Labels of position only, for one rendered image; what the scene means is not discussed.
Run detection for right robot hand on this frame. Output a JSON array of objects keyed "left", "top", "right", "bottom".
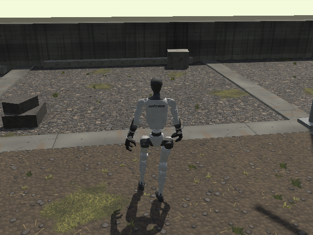
[{"left": 171, "top": 133, "right": 183, "bottom": 142}]

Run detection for robot right forearm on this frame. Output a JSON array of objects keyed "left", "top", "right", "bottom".
[{"left": 174, "top": 118, "right": 182, "bottom": 134}]

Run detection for left robot hand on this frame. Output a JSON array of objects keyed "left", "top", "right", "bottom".
[{"left": 125, "top": 139, "right": 136, "bottom": 151}]

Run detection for left robot upper arm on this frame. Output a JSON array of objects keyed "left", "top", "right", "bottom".
[{"left": 133, "top": 98, "right": 146, "bottom": 126}]

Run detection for robot left forearm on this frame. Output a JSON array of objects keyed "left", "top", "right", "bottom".
[{"left": 127, "top": 118, "right": 137, "bottom": 140}]

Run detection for humanoid robot torso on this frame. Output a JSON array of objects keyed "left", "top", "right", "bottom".
[{"left": 145, "top": 96, "right": 168, "bottom": 147}]

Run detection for left robot foot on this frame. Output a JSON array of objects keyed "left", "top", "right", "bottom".
[{"left": 138, "top": 180, "right": 145, "bottom": 190}]

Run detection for right robot upper arm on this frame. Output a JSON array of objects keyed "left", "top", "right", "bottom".
[{"left": 167, "top": 98, "right": 180, "bottom": 125}]

